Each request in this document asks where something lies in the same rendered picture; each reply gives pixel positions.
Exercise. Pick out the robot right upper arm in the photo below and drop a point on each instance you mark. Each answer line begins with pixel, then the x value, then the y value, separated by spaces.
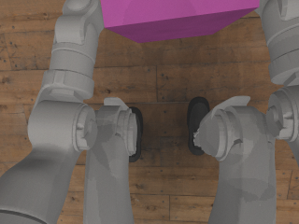
pixel 282 117

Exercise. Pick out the robot left upper arm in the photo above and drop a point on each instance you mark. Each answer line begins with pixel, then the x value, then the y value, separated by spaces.
pixel 34 190

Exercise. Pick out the robot foot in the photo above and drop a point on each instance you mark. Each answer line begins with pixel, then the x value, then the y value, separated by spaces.
pixel 139 124
pixel 197 109

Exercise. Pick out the left robot foot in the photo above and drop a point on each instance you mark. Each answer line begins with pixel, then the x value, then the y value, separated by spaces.
pixel 139 124

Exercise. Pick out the carton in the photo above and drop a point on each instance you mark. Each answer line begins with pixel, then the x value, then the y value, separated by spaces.
pixel 156 20

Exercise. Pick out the right robot foot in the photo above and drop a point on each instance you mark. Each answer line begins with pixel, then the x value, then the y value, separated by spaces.
pixel 197 109

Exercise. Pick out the right robot forearm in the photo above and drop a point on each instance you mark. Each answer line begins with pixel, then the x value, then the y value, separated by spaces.
pixel 280 23

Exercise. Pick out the left robot forearm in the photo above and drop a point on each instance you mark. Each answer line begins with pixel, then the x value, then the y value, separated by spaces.
pixel 73 54

